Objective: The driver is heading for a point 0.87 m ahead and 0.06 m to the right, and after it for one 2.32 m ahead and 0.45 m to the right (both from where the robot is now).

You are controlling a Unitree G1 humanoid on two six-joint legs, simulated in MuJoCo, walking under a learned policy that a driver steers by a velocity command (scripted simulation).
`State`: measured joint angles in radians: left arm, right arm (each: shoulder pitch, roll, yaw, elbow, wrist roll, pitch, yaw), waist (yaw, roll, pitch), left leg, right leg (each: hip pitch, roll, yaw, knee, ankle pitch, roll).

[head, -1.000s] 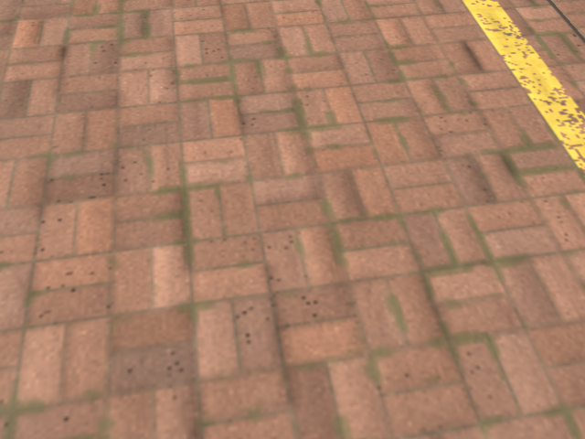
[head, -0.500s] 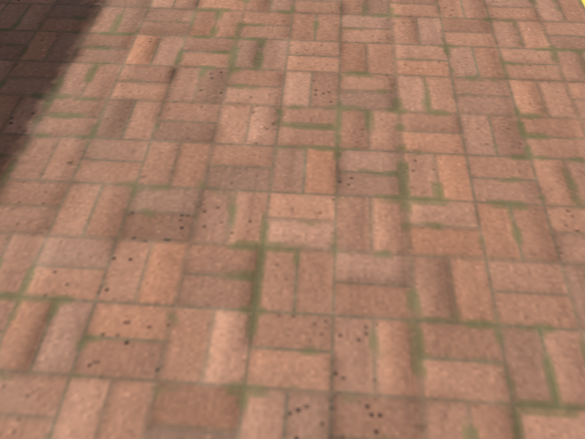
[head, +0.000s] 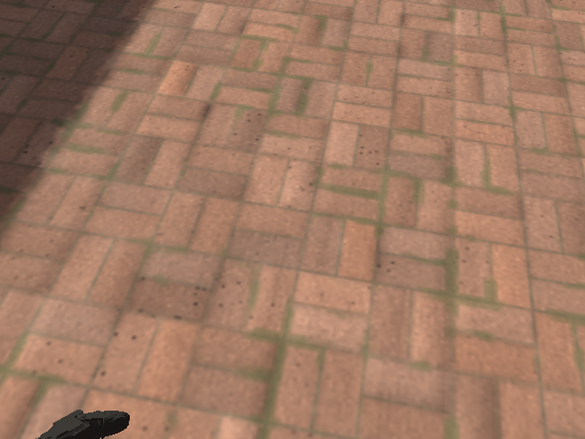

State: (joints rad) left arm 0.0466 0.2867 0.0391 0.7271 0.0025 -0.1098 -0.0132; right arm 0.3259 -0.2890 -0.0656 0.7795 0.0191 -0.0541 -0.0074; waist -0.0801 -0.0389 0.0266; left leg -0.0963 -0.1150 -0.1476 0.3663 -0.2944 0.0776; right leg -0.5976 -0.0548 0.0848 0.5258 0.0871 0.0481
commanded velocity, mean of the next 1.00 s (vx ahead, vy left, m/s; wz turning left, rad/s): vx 0.38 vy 0.00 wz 0.00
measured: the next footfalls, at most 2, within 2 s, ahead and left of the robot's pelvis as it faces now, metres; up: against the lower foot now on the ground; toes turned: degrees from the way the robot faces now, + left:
right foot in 0.08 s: +0.23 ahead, -0.14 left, +0.00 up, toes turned +3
left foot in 0.60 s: +0.50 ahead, +0.12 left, +0.00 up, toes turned +4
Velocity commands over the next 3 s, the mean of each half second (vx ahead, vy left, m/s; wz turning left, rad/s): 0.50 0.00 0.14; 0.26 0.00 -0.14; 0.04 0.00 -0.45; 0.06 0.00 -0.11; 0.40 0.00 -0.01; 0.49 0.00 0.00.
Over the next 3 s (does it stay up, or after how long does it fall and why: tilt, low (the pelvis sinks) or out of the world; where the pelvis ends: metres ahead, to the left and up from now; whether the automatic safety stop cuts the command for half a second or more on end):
stays up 0.96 -0.17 -0.01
